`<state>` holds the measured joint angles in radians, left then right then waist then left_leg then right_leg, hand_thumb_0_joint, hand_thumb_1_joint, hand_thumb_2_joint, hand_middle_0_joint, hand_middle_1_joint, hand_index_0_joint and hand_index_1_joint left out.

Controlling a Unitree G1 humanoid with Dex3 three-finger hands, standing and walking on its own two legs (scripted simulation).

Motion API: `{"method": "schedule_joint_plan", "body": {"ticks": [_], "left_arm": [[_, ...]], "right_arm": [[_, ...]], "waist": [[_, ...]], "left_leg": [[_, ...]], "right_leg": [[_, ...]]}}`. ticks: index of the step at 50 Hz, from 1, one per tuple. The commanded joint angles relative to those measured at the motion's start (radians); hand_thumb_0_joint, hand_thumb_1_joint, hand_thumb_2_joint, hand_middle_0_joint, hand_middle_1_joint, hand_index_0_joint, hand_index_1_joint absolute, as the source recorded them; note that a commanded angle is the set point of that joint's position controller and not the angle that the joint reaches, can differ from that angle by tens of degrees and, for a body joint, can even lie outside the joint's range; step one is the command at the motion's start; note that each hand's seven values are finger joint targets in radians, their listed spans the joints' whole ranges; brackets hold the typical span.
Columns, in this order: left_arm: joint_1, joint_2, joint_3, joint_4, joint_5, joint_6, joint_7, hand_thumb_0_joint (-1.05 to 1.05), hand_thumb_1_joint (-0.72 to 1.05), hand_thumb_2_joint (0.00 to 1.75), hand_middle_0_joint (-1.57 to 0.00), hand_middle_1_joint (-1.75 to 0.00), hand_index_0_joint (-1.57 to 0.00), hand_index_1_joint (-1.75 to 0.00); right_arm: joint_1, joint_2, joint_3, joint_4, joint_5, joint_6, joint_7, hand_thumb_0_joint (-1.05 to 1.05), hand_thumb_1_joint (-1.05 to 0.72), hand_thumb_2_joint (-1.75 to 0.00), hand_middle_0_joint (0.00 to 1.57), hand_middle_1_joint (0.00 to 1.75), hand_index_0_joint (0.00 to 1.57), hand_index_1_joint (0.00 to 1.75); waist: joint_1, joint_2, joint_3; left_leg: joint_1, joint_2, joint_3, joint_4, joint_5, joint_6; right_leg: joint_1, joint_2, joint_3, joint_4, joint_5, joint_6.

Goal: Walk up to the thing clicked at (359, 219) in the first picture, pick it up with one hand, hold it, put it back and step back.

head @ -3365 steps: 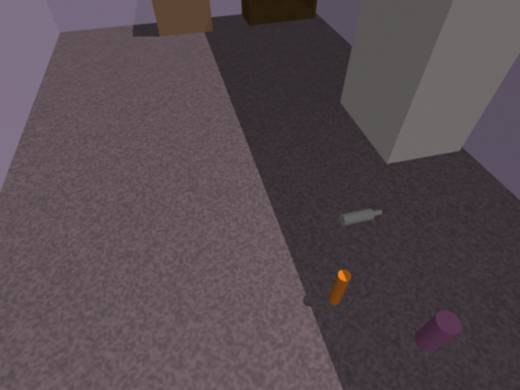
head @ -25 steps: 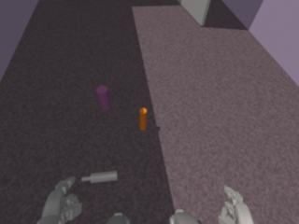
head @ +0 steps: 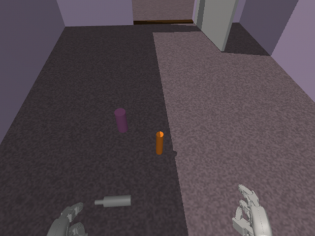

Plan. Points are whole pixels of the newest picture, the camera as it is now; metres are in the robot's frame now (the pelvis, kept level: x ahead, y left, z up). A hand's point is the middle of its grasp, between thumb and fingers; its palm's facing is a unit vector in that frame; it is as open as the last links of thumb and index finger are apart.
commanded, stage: home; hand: left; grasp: from above
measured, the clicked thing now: (113, 201) +0.46 +0.25 -0.69
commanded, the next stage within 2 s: stand in 1.66 s
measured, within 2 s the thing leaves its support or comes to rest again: neither
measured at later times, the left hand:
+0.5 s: hand out of the picture +0.16 +0.17 -0.05, palm faces +0.03 -0.98 -0.20, open 7.4 cm
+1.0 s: hand (86, 233) +0.17 +0.18 -0.05, palm faces +0.03 -0.98 -0.21, open 7.4 cm
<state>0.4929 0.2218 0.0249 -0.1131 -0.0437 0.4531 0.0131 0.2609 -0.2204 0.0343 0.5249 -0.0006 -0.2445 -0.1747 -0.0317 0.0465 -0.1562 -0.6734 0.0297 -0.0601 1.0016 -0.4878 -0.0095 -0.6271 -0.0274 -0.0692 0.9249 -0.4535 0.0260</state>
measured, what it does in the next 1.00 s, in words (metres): stands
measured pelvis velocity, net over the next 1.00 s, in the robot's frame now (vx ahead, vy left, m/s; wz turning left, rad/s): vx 0.01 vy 0.00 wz -0.01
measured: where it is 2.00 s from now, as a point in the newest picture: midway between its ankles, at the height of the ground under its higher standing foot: outside the picture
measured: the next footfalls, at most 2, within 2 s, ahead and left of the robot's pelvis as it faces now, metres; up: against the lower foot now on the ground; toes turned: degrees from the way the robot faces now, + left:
none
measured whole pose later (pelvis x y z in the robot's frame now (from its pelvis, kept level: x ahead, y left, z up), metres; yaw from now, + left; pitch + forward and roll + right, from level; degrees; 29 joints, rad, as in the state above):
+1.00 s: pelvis +0.01 +0.00 +0.00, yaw -1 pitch +10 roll -3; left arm 0.50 0.23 0.02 -0.13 -0.05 0.45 0.01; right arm 0.28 -0.21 0.03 0.55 0.00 -0.25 -0.18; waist -0.03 0.05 -0.16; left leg -0.68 0.03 -0.05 1.01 -0.51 -0.01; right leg -0.64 -0.02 -0.06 0.94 -0.47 0.03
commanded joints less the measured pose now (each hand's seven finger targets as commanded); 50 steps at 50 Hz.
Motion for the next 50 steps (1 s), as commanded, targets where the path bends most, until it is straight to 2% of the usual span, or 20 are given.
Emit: {"method": "schedule_joint_plan", "body": {"ticks": [1,5,7,11,16,17,20,21,23,29,34,41,42,43,45,49,50], "left_arm": [[-0.04,0.108,0.064,-0.208,0.006,-0.053,0.013,0.0,0.9,0.9,-0.2,-0.3,-0.2,-0.3],[-0.04,0.099,0.056,-0.193,0.0,-0.05,0.013,0.0,0.9,0.9,-0.2,-0.3,-0.2,-0.3],[-0.024,0.102,0.065,-0.182,-0.001,-0.048,0.013,0.0,0.9,0.9,-0.2,-0.3,-0.2,-0.3],[-0.029,0.104,0.068,-0.18,-0.002,-0.048,0.013,0.0,0.9,0.9,-0.2,-0.3,-0.2,-0.3],[-0.02,0.108,0.074,-0.184,-0.002,-0.048,0.013,0.0,0.9,0.9,-0.2,-0.3,-0.2,-0.3],[-0.029,0.104,0.066,-0.192,-0.003,-0.05,0.011,0.0,0.9,0.9,-0.2,-0.3,-0.2,-0.3],[-0.027,0.103,0.07,-0.181,-0.005,-0.049,0.012,0.0,0.9,0.9,-0.2,-0.3,-0.2,-0.3],[-0.017,0.103,0.068,-0.17,0.0,-0.046,0.013,0.0,0.9,0.9,-0.2,-0.3,-0.2,-0.3],[-0.04,0.107,0.071,-0.189,-0.001,-0.049,0.011,0.0,0.9,0.9,-0.2,-0.3,-0.2,-0.3],[-0.037,0.106,0.068,-0.188,0.0,-0.045,0.009,0.0,0.9,0.9,-0.2,-0.3,-0.2,-0.3],[-0.039,0.103,0.064,-0.184,0.003,-0.045,0.008,0.0,0.9,0.9,-0.2,-0.3,-0.2,-0.3],[-0.026,0.108,0.068,-0.204,-0.001,-0.049,0.011,0.0,0.9,0.9,-0.2,-0.3,-0.2,-0.3],[-0.016,0.099,0.056,-0.191,0.001,-0.046,0.01,0.0,0.9,0.9,-0.2,-0.3,-0.2,-0.3],[-0.028,0.11,0.069,-0.21,0.001,-0.049,0.011,0.0,0.9,0.9,-0.2,-0.3,-0.2,-0.3],[-0.016,0.102,0.059,-0.193,0.004,-0.047,0.012,0.0,0.9,0.9,-0.2,-0.3,-0.2,-0.3],[-0.034,0.119,0.069,-0.221,0.004,-0.051,0.015,0.0,0.9,0.9,-0.2,-0.3,-0.2,-0.3],[-0.015,0.101,0.058,-0.2,0.0,-0.047,0.013,0.0,0.9,0.9,-0.2,-0.3,-0.2,-0.3]], "right_arm": [[-0.055,-0.125,-0.053,-0.141,0.006,-0.055,-0.016,0.0,-0.9,-0.9,0.2,0.3,0.2,0.3],[-0.059,-0.118,-0.049,-0.135,0.005,-0.059,-0.017,0.0,-0.9,-0.9,0.2,0.3,0.2,0.3],[-0.06,-0.121,-0.05,-0.137,0.006,-0.06,-0.018,0.0,-0.9,-0.9,0.2,0.3,0.2,0.3],[-0.058,-0.124,-0.051,-0.137,0.007,-0.062,-0.019,0.0,-0.9,-0.9,0.2,0.3,0.2,0.3],[-0.052,-0.121,-0.054,-0.135,0.008,-0.065,-0.022,0.0,-0.9,-0.9,0.2,0.3,0.2,0.3],[-0.048,-0.121,-0.055,-0.131,0.006,-0.066,-0.022,0.0,-0.9,-0.9,0.2,0.3,0.2,0.3],[-0.045,-0.121,-0.055,-0.125,0.006,-0.067,-0.023,0.0,-0.9,-0.9,0.2,0.3,0.2,0.3],[-0.052,-0.12,-0.054,-0.129,0.007,-0.066,-0.024,0.0,-0.9,-0.9,0.2,0.3,0.2,0.3],[-0.048,-0.12,-0.056,-0.129,0.005,-0.067,-0.024,0.0,-0.9,-0.9,0.2,0.3,0.2,0.3],[-0.049,-0.121,-0.057,-0.125,0.007,-0.069,-0.024,0.0,-0.9,-0.9,0.2,0.3,0.2,0.3],[-0.054,-0.12,-0.057,-0.128,0.007,-0.068,-0.023,0.0,-0.9,-0.9,0.2,0.3,0.2,0.3],[-0.042,-0.119,-0.057,-0.126,0.006,-0.068,-0.025,0.0,-0.9,-0.9,0.2,0.3,0.2,0.3],[-0.043,-0.119,-0.057,-0.126,0.006,-0.067,-0.025,0.0,-0.9,-0.9,0.2,0.3,0.2,0.3],[-0.043,-0.119,-0.059,-0.126,0.006,-0.067,-0.025,0.0,-0.9,-0.9,0.2,0.3,0.2,0.3],[-0.05,-0.117,-0.058,-0.129,0.007,-0.065,-0.025,0.0,-0.9,-0.9,0.2,0.3,0.2,0.3],[-0.045,-0.121,-0.059,-0.124,0.007,-0.063,-0.024,0.0,-0.9,-0.9,0.2,0.3,0.2,0.3],[-0.039,-0.119,-0.058,-0.124,0.005,-0.062,-0.023,0.0,-0.9,-0.9,0.2,0.3,0.2,0.3]], "waist": [[-0.005,0.025,-0.079],[-0.012,0.001,-0.07],[-0.001,0.004,-0.063],[-0.002,-0.001,-0.058],[0.003,-0.011,-0.068],[-0.007,-0.01,-0.087],[-0.004,-0.016,-0.079],[0.003,-0.025,-0.063],[-0.007,-0.011,-0.071],[-0.006,-0.009,-0.064],[-0.008,0.003,-0.046],[-0.006,-0.004,-0.088],[-0.01,-0.001,-0.088],[-0.006,0.008,-0.086],[-0.005,-0.004,-0.075],[-0.002,0.013,-0.081],[-0.008,-0.004,-0.088]], "left_leg": [[0.096,-0.026,0.008,-0.189,0.208,0.015],[0.083,-0.028,0.01,-0.186,0.181,0.02],[0.078,-0.026,0.008,-0.19,0.18,0.018],[0.068,-0.027,0.01,-0.192,0.153,0.02],[0.069,-0.029,0.023,-0.174,0.19,0.021],[0.08,-0.029,0.024,-0.169,0.202,0.021],[0.078,-0.027,0.017,-0.17,0.213,0.02],[0.067,-0.029,0.023,-0.17,0.196,0.022],[0.074,-0.03,0.025,-0.171,0.188,0.022],[0.073,-0.029,0.026,-0.169,0.19,0.02],[0.063,-0.027,0.024,-0.181,0.144,0.019],[0.079,-0.029,0.024,-0.159,0.216,0.019],[0.084,-0.027,0.023,-0.16,0.225,0.018],[0.082,-0.025,0.021,-0.16,0.229,0.017],[0.08,-0.024,0.017,-0.165,0.225,0.016],[0.087,-0.022,0.015,-0.169,0.231,0.014],[0.091,-0.022,0.014,-0.163,0.245,0.015]], "right_leg": [[0.043,0.049,-0.016,-0.132,0.168,-0.029],[0.044,0.049,-0.015,-0.144,0.151,-0.025],[0.041,0.05,-0.017,-0.14,0.145,-0.026],[0.037,0.05,-0.016,-0.145,0.125,-0.024],[0.046,0.047,-0.01,-0.144,0.154,-0.024],[0.05,0.047,-0.007,-0.142,0.167,-0.024],[0.052,0.047,-0.011,-0.141,0.175,-0.023],[0.047,0.045,-0.009,-0.146,0.161,-0.022],[0.048,0.046,-0.006,-0.149,0.158,-0.021],[0.043,0.045,-0.007,-0.148,0.158,-0.021],[0.025,0.046,-0.006,-0.148,0.115,-0.022],[0.049,0.045,-0.005,-0.134,0.18,-0.024],[0.046,0.046,-0.005,-0.132,0.186,-0.023],[0.047,0.047,-0.008,-0.128,0.188,-0.025],[0.038,0.048,-0.01,-0.13,0.183,-0.024],[0.04,0.05,-0.011,-0.125,0.184,-0.027],[0.048,0.049,-0.012,-0.123,0.197,-0.026]]}}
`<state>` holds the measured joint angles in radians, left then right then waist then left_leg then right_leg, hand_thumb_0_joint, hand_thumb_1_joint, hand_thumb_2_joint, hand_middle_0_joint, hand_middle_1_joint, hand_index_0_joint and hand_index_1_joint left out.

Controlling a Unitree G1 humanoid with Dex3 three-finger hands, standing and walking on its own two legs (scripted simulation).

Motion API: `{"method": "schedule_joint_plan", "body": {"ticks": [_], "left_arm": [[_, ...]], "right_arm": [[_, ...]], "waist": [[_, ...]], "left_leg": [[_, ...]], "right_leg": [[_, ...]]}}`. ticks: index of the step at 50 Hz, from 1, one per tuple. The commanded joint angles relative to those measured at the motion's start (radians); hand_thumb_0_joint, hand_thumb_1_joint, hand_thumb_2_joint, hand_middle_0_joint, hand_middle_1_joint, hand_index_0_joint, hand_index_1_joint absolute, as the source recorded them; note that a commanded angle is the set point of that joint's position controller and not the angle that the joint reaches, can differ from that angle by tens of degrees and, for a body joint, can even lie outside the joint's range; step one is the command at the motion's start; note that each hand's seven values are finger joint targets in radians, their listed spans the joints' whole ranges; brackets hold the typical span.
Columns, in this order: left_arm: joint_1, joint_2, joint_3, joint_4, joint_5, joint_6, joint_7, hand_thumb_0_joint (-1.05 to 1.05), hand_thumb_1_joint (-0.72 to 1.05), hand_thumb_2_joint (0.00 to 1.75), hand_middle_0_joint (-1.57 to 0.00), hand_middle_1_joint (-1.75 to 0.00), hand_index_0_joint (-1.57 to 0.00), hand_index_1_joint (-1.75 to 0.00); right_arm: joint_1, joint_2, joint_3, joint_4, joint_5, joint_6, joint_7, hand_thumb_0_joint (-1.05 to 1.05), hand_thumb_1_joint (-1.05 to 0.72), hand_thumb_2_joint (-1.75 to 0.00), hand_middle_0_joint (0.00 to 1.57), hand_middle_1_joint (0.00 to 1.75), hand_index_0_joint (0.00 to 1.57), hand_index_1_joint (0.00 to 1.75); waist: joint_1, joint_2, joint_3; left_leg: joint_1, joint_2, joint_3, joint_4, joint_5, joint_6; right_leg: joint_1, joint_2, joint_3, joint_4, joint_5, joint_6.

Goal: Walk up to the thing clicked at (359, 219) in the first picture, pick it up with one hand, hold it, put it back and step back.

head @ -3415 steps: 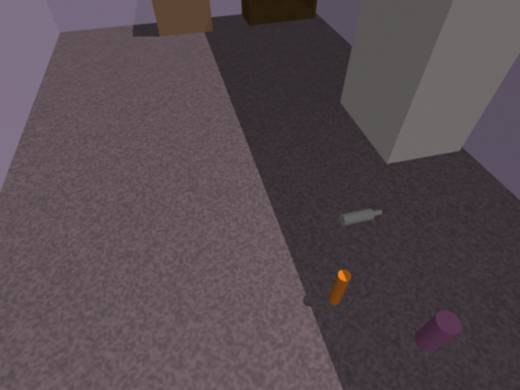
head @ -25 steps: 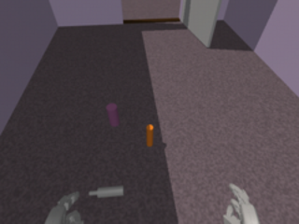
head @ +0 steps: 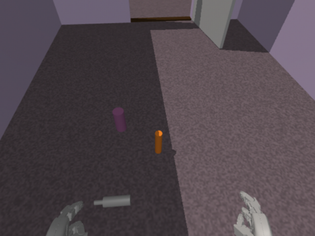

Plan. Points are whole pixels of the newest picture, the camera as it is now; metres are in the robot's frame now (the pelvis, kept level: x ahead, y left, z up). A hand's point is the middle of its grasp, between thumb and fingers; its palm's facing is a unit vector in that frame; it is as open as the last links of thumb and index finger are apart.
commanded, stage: home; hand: left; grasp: from above
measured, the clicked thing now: (112, 201) +0.45 +0.25 -0.69
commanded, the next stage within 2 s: stand in 0.66 s
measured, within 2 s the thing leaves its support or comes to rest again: neither
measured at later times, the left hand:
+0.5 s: hand out of the picture +0.16 +0.18 -0.05, palm faces +0.03 -0.98 -0.21, open 7.4 cm
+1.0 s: hand out of the picture +0.12 +0.23 -0.10, palm faces +0.01 -0.94 -0.33, open 7.4 cm
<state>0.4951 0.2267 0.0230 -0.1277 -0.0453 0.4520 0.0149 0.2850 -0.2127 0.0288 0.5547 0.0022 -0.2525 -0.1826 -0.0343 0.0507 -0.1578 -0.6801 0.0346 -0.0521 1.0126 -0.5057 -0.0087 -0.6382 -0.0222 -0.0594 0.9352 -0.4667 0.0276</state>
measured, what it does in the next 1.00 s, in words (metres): stands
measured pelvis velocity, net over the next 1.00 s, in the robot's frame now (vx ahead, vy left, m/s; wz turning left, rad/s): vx -0.01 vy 0.00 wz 0.00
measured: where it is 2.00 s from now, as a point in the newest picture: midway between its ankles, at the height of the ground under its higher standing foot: outside the picture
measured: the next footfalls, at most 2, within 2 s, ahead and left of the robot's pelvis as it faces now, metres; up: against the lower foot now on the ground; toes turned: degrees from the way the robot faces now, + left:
none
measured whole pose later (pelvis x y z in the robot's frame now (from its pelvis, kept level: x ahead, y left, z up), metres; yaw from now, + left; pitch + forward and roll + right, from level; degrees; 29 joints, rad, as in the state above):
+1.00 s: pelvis -0.01 +0.00 +0.03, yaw +0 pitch +1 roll +0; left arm 0.22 0.29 0.03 0.64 0.05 0.08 0.03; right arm 0.19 -0.29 -0.04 0.84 -0.07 -0.05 -0.01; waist 0.02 -0.01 0.02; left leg -0.42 0.00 -0.01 0.80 -0.41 0.01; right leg -0.41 -0.06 -0.02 0.79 -0.40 0.03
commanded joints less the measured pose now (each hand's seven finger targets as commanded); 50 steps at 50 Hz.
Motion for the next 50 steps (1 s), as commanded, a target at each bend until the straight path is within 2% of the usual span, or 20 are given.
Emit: {"method": "schedule_joint_plan", "body": {"ticks": [1,4,9,10,13,16,19,26,28,30,33,35,37,38,39,40,42,44,46,50], "left_arm": [[-0.019,0.099,0.061,-0.194,0.001,-0.046,0.012,0.0,0.9,0.9,-0.2,-0.3,-0.2,-0.3],[-0.002,0.094,0.063,-0.185,-0.001,-0.041,0.01,0.0,0.9,0.9,-0.2,-0.3,-0.2,-0.3],[-0.033,0.116,0.078,-0.207,0.003,-0.044,0.016,0.0,0.9,0.9,-0.2,-0.3,-0.2,-0.3],[-0.002,0.083,0.05,-0.176,0.001,-0.04,0.011,0.0,0.9,0.9,-0.2,-0.3,-0.2,-0.3],[-0.014,0.114,0.071,-0.206,0.003,-0.04,0.014,0.0,0.9,0.9,-0.2,-0.3,-0.2,-0.3],[-0.002,0.085,0.045,-0.176,0.001,-0.033,0.012,0.0,0.9,0.9,-0.2,-0.3,-0.2,-0.3],[-0.03,0.116,0.074,-0.215,0.001,-0.036,0.014,0.0,0.9,0.9,-0.2,-0.3,-0.2,-0.3],[-0.035,0.129,0.081,-0.221,0.003,-0.045,0.017,0.0,0.9,0.9,-0.2,-0.3,-0.2,-0.3],[-0.013,0.081,0.037,-0.175,0.0,-0.034,0.01,0.0,0.9,0.9,-0.2,-0.3,-0.2,-0.3],[-0.036,0.109,0.071,-0.213,-0.003,-0.038,0.014,0.0,0.9,0.9,-0.2,-0.3,-0.2,-0.3],[-0.019,0.092,0.053,-0.192,-0.002,-0.034,0.008,0.0,0.9,0.9,-0.2,-0.3,-0.2,-0.3],[-0.041,0.127,0.083,-0.228,-0.001,-0.038,0.014,0.0,0.9,0.9,-0.2,-0.3,-0.2,-0.3],[-0.015,0.096,0.058,-0.186,-0.001,-0.034,0.011,0.0,0.9,0.9,-0.2,-0.3,-0.2,-0.3],[-0.314,0.189,0.063,0.165,0.103,-0.253,0.049,0.0,0.9,0.9,-0.2,-0.3,-0.2,-0.3],[-0.201,0.203,0.083,0.324,0.116,-0.323,0.046,0.0,0.9,0.9,-0.2,-0.3,-0.2,-0.3],[-0.203,0.215,0.078,0.368,0.119,-0.357,0.039,0.0,0.9,0.9,-0.2,-0.3,-0.2,-0.3],[-0.237,0.229,0.064,0.454,0.12,-0.4,0.03,0.0,0.9,0.9,-0.2,-0.3,-0.2,-0.3],[-0.281,0.218,0.067,0.538,0.101,-0.403,0.022,0.0,0.9,0.9,-0.2,-0.3,-0.2,-0.3],[-0.315,0.211,0.066,0.625,0.097,-0.413,0.024,0.0,0.9,0.9,-0.2,-0.3,-0.2,-0.3],[-0.309,0.193,0.064,0.784,0.096,-0.446,0.025,0.0,0.9,0.9,-0.2,-0.3,-0.2,-0.3]], "right_arm": [[-0.064,-0.129,-0.054,-0.152,0.003,-0.053,-0.015,0.0,-0.9,-0.9,0.2,0.3,0.2,0.3],[-0.066,-0.129,-0.054,-0.159,0.002,-0.052,-0.014,0.0,-0.9,-0.9,0.2,0.3,0.2,0.3],[-0.069,-0.13,-0.055,-0.164,0.003,-0.05,-0.015,0.0,-0.9,-0.9,0.2,0.3,0.2,0.3],[-0.063,-0.124,-0.052,-0.156,0.002,-0.048,-0.012,0.0,-0.9,-0.9,0.2,0.3,0.2,0.3],[-0.064,-0.132,-0.058,-0.162,0.004,-0.044,-0.012,0.0,-0.9,-0.9,0.2,0.3,0.2,0.3],[-0.061,-0.126,-0.053,-0.163,0.005,-0.042,-0.012,0.0,-0.9,-0.9,0.2,0.3,0.2,0.3],[-0.061,-0.132,-0.057,-0.162,0.005,-0.04,-0.011,0.0,-0.9,-0.9,0.2,0.3,0.2,0.3],[-0.066,-0.134,-0.058,-0.17,0.005,-0.035,-0.008,0.0,-0.9,-0.9,0.2,0.3,0.2,0.3],[-0.069,-0.131,-0.052,-0.173,0.006,-0.037,-0.007,0.0,-0.9,-0.9,0.2,0.3,0.2,0.3],[-0.068,-0.131,-0.055,-0.174,0.005,-0.038,-0.008,0.0,-0.9,-0.9,0.2,0.3,0.2,0.3],[-0.074,-0.132,-0.052,-0.18,0.006,-0.04,-0.005,0.0,-0.9,-0.9,0.2,0.3,0.2,0.3],[-0.075,-0.132,-0.056,-0.183,0.007,-0.038,-0.009,0.0,-0.9,-0.9,0.2,0.3,0.2,0.3],[-0.071,-0.124,-0.05,-0.182,0.007,-0.039,-0.008,0.0,-0.9,-0.9,0.2,0.3,0.2,0.3],[-0.141,-0.242,-0.093,0.063,-0.124,0.071,0.052,0.0,-0.9,-0.9,0.2,0.3,0.2,0.3],[-0.134,-0.253,-0.109,0.077,-0.115,0.114,0.082,0.0,-0.9,-0.9,0.2,0.3,0.2,0.3],[-0.112,-0.262,-0.116,0.055,-0.119,0.136,0.098,0.0,-0.9,-0.9,0.2,0.3,0.2,0.3],[-0.115,-0.236,-0.111,0.101,-0.082,0.15,0.134,0.0,-0.9,-0.9,0.2,0.3,0.2,0.3],[-0.135,-0.219,-0.109,0.125,-0.057,0.16,0.156,0.0,-0.9,-0.9,0.2,0.3,0.2,0.3],[-0.132,-0.217,-0.115,0.166,-0.054,0.171,0.166,0.0,-0.9,-0.9,0.2,0.3,0.2,0.3],[-0.157,-0.23,-0.118,0.225,-0.059,0.187,0.165,0.0,-0.9,-0.9,0.2,0.3,0.2,0.3]], "waist": [[-0.003,-0.003,-0.091],[-0.001,-0.009,-0.101],[0.0,-0.025,-0.074],[-0.003,-0.008,-0.089],[-0.001,0.004,-0.092],[-0.005,-0.006,-0.083],[-0.001,0.012,-0.089],[0.002,0.015,-0.081],[-0.007,-0.006,-0.058],[-0.005,0.007,-0.074],[-0.003,0.001,-0.06],[0.002,-0.004,-0.077],[-0.007,-0.013,-0.057],[0.063,-0.052,0.164],[0.072,-0.128,0.073],[0.046,-0.124,0.064],[0.052,-0.081,0.016],[0.06,-0.093,0.054],[0.058,-0.071,0.068],[0.072,-0.002,0.086]], "left_leg": [[0.102,-0.025,0.005,-0.176,0.275,0.013],[0.102,-0.027,0.007,-0.163,0.316,0.013],[0.087,-0.027,0.009,-0.172,0.249,0.018],[0.097,-0.028,0.008,-0.171,0.272,0.014],[0.101,-0.025,0.007,-0.167,0.299,0.012],[0.093,-0.029,0.012,-0.161,0.295,0.016],[0.101,-0.025,0.008,-0.168,0.293,0.013],[0.093,-0.023,-0.001,-0.177,0.263,0.012],[0.079,-0.025,0.002,-0.18,0.231,0.016],[0.082,-0.025,0.005,-0.177,0.22,0.016],[0.065,-0.023,-0.006,-0.189,0.188,0.015],[0.066,-0.025,-0.001,-0.184,0.187,0.017],[0.055,-0.032,0.01,-0.174,0.18,0.021],[0.106,0.019,-0.033,-0.268,0.361,0.067],[0.159,0.003,-0.001,-0.24,0.372,0.077],[0.175,-0.006,-0.009,-0.235,0.341,0.074],[0.254,-0.015,-0.003,-0.259,0.338,0.069],[0.279,-0.02,-0.002,-0.3,0.255,0.068],[0.3,0.002,-0.035,-0.368,0.217,0.071],[0.31,0.04,-0.083,-0.467,0.267,0.072]], "right_leg": [[0.061,0.044,-0.022,-0.128,0.218,-0.03],[0.072,0.043,-0.022,-0.128,0.254,-0.028],[0.057,0.042,-0.02,-0.14,0.201,-0.025],[0.065,0.041,-0.02,-0.133,0.219,-0.028],[0.059,0.043,-0.021,-0.127,0.238,-0.029],[0.061,0.04,-0.019,-0.132,0.243,-0.027],[0.06,0.041,-0.02,-0.127,0.235,-0.028],[0.051,0.042,-0.022,-0.125,0.206,-0.03],[0.041,0.042,-0.021,-0.134,0.186,-0.028],[0.047,0.041,-0.021,-0.137,0.178,-0.026],[0.033,0.044,-0.024,-0.134,0.149,-0.027],[0.04,0.041,-0.023,-0.139,0.148,-0.027],[0.034,0.04,-0.02,-0.147,0.146,-0.024],[0.187,-0.022,0.056,-0.159,0.161,-0.064],[0.223,-0.05,0.123,-0.216,0.164,-0.1],[0.211,-0.051,0.145,-0.238,0.164,-0.118],[0.277,-0.079,0.16,-0.229,0.261,-0.107],[0.25,-0.077,0.142,-0.28,0.174,-0.085],[0.255,-0.067,0.12,-0.291,0.112,-0.072],[0.357,-0.05,0.075,-0.312,0.22,-0.046]]}}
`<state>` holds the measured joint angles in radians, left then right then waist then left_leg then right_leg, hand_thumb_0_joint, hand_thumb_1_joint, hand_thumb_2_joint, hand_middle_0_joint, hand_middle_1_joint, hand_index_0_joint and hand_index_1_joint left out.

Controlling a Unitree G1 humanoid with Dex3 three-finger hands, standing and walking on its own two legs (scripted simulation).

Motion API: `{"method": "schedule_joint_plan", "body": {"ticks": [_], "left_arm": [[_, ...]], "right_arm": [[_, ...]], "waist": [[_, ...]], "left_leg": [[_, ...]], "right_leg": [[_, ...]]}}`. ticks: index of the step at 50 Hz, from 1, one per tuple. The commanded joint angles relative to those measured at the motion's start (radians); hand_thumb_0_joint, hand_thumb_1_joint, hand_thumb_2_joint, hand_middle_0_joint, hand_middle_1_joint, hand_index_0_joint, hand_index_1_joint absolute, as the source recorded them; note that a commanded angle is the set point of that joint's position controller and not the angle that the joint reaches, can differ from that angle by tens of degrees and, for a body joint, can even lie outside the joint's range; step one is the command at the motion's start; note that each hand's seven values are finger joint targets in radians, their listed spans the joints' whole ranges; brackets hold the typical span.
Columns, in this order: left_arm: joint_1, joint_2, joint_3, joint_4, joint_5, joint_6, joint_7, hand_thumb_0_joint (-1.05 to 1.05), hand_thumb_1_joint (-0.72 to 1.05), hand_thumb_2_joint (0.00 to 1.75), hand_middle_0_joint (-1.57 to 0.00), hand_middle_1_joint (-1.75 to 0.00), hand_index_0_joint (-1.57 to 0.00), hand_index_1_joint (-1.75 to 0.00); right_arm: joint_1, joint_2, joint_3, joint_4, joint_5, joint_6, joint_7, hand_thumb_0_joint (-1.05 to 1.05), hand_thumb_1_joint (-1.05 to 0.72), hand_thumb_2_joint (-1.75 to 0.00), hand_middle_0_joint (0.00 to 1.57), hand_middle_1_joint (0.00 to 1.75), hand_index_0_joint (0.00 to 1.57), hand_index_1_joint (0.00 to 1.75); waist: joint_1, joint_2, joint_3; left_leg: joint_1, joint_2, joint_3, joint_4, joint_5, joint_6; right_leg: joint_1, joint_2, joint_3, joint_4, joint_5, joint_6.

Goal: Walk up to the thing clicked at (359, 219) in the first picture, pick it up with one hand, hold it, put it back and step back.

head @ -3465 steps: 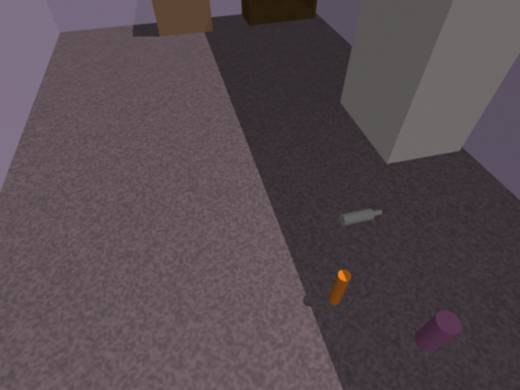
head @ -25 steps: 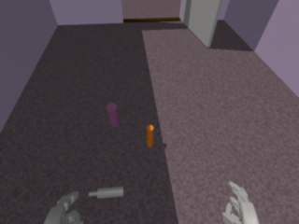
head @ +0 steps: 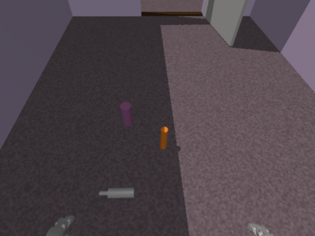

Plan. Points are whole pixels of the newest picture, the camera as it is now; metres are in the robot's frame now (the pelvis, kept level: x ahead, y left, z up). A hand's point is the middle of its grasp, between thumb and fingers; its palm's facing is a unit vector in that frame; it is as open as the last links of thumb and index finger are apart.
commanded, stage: stand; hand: left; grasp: from above
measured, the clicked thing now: (116, 192) +0.46 +0.25 -0.71
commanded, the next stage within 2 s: none
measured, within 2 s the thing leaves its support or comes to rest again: neither
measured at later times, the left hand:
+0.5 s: hand out of the picture +0.05 +0.24 -0.13, palm faces +0.03 -0.94 -0.34, open 7.4 cm
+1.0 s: hand out of the picture +0.06 +0.23 -0.12, palm faces +0.01 -0.94 -0.34, open 7.4 cm
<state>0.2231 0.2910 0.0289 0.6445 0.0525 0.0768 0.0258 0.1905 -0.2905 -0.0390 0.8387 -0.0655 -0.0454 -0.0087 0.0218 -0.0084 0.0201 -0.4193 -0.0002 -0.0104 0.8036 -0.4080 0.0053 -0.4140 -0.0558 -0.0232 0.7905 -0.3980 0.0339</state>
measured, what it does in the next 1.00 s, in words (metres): stands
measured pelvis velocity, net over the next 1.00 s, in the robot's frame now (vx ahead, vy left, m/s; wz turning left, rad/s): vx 0.00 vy -0.01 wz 0.00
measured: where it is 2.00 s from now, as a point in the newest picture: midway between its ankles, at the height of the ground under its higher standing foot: outside the picture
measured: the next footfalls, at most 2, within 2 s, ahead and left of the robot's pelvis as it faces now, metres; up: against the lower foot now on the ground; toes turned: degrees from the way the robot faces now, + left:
none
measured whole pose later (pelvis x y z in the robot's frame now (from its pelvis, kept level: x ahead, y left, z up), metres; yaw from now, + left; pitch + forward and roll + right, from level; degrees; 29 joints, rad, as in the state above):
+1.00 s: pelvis +0.00 -0.01 +0.04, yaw +0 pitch -3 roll +0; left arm 0.12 0.30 0.03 1.16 0.03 0.00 0.02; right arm 0.14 -0.32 -0.02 1.14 -0.03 -0.01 -0.01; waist 0.01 0.02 0.06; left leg -0.10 0.01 -0.02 0.35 -0.19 -0.01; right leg -0.10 -0.04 -0.04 0.34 -0.18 0.03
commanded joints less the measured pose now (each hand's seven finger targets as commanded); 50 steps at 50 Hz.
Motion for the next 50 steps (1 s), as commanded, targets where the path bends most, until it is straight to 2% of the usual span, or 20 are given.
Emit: {"method": "schedule_joint_plan", "body": {"ticks": [1,3,4,7,8,17,22,25,29,32,39,45,50], "left_arm": [[-0.043,0.131,0.059,0.041,-0.005,-0.077,0.014,0.0,0.9,0.9,-0.2,-0.3,-0.2,-0.3],[-0.031,0.134,0.057,0.106,-0.008,-0.084,0.014,0.0,0.9,0.9,-0.2,-0.3,-0.2,-0.3],[-0.038,0.143,0.057,0.131,-0.01,-0.087,0.015,0.0,0.9,0.9,-0.2,-0.3,-0.2,-0.3],[-0.04,0.149,0.055,0.204,-0.017,-0.086,0.019,0.0,0.9,0.9,-0.2,-0.3,-0.2,-0.3],[-0.038,0.152,0.053,0.229,-0.018,-0.087,0.019,0.0,0.9,0.9,-0.2,-0.3,-0.2,-0.3],[-0.06,0.173,0.042,0.367,-0.022,-0.089,0.023,0.0,0.9,0.9,-0.2,-0.3,-0.2,-0.3],[-0.072,0.175,0.038,0.416,-0.021,-0.087,0.022,0.0,0.9,0.9,-0.2,-0.3,-0.2,-0.3],[-0.086,0.177,0.037,0.43,-0.021,-0.089,0.018,0.0,0.9,0.9,-0.2,-0.3,-0.2,-0.3],[-0.099,0.192,0.041,0.444,-0.023,-0.088,0.014,0.0,0.9,0.9,-0.2,-0.3,-0.2,-0.3],[-0.098,0.195,0.04,0.451,-0.022,-0.091,0.012,0.0,0.9,0.9,-0.2,-0.3,-0.2,-0.3],[-0.124,0.203,0.038,0.454,-0.027,-0.097,0.011,0.0,0.9,0.9,-0.2,-0.3,-0.2,-0.3],[-0.131,0.21,0.036,0.462,-0.029,-0.095,0.007,0.0,0.9,0.9,-0.2,-0.3,-0.2,-0.3],[-0.133,0.213,0.035,0.47,-0.03,-0.097,0.004,0.0,0.9,0.9,-0.2,-0.3,-0.2,-0.3]], "right_arm": [[-0.055,-0.151,-0.049,-0.045,0.01,-0.016,-0.013,0.0,-0.9,-0.9,0.2,0.3,0.2,0.3],[-0.051,-0.16,-0.049,-0.009,0.016,-0.009,-0.016,0.0,-0.9,-0.9,0.2,0.3,0.2,0.3],[-0.036,-0.16,-0.047,0.006,0.019,-0.007,-0.019,0.0,-0.9,-0.9,0.2,0.3,0.2,0.3],[-0.039,-0.168,-0.045,0.05,0.024,0.003,-0.026,0.0,-0.9,-0.9,0.2,0.3,0.2,0.3],[-0.032,-0.168,-0.042,0.067,0.025,0.004,-0.027,0.0,-0.9,-0.9,0.2,0.3,0.2,0.3],[-0.04,-0.184,-0.034,0.164,0.038,0.017,-0.033,0.0,-0.9,-0.9,0.2,0.3,0.2,0.3],[-0.062,-0.179,-0.026,0.195,0.039,0.021,-0.029,0.0,-0.9,-0.9,0.2,0.3,0.2,0.3],[-0.067,-0.185,-0.027,0.207,0.038,0.025,-0.025,0.0,-0.9,-0.9,0.2,0.3,0.2,0.3],[-0.077,-0.189,-0.026,0.219,0.037,0.026,-0.023,0.0,-0.9,-0.9,0.2,0.3,0.2,0.3],[-0.088,-0.196,-0.026,0.218,0.039,0.021,-0.02,0.0,-0.9,-0.9,0.2,0.3,0.2,0.3],[-0.089,-0.205,-0.019,0.234,0.042,0.018,-0.02,0.0,-0.9,-0.9,0.2,0.3,0.2,0.3],[-0.089,-0.212,-0.012,0.246,0.043,0.022,-0.019,0.0,-0.9,-0.9,0.2,0.3,0.2,0.3],[-0.094,-0.22,-0.01,0.247,0.044,0.022,-0.016,0.0,-0.9,-0.9,0.2,0.3,0.2,0.3]], "waist": [[0.01,0.043,-0.09],[0.011,0.049,-0.075],[0.0,0.034,-0.073],[0.001,0.03,-0.059],[-0.003,0.015,-0.058],[-0.01,0.004,-0.029],[-0.004,0.001,0.013],[-0.007,0.003,0.032],[-0.006,0.021,0.04],[-0.005,0.007,0.023],[-0.008,0.011,-0.01],[-0.008,0.002,0.004],[-0.011,0.011,0.006]], "left_leg": [[0.078,0.075,-0.118,-0.265,0.226,0.055],[0.105,0.069,-0.103,-0.279,0.258,0.046],[0.124,0.066,-0.097,-0.288,0.293,0.043],[0.173,0.077,-0.102,-0.335,0.313,0.038],[0.203,0.077,-0.098,-0.341,0.349,0.036],[0.282,0.091,-0.087,-0.429,0.397,0.022],[0.282,0.093,-0.09,-0.48,0.345,0.013],[0.261,0.089,-0.088,-0.504,0.26,0.011],[0.241,0.092,-0.092,-0.527,0.215,0.013],[0.262,0.096,-0.095,-0.528,0.24,0.013],[0.29,0.105,-0.084,-0.516,0.355,0.011],[0.277,0.108,-0.084,-0.53,0.291,0.01],[0.274,0.107,-0.08,-0.528,0.278,0.014]], "right_leg": [[0.144,-0.019,0.043,-0.182,0.184,-0.051],[0.174,-0.031,0.047,-0.235,0.221,-0.055],[0.194,-0.038,0.054,-0.25,0.261,-0.056],[0.219,-0.045,0.051,-0.299,0.286,-0.056],[0.227,-0.049,0.056,-0.313,0.312,-0.056],[0.29,-0.065,0.054,-0.415,0.336,-0.043],[0.297,-0.06,0.05,-0.456,0.285,-0.035],[0.297,-0.058,0.049,-0.481,0.232,-0.032],[0.305,-0.062,0.055,-0.492,0.229,-0.037],[0.303,-0.062,0.054,-0.498,0.231,-0.037],[0.331,-0.073,0.061,-0.503,0.315,-0.037],[0.33,-0.072,0.065,-0.516,0.269,-0.038],[0.327,-0.072,0.067,-0.523,0.273,-0.038]]}}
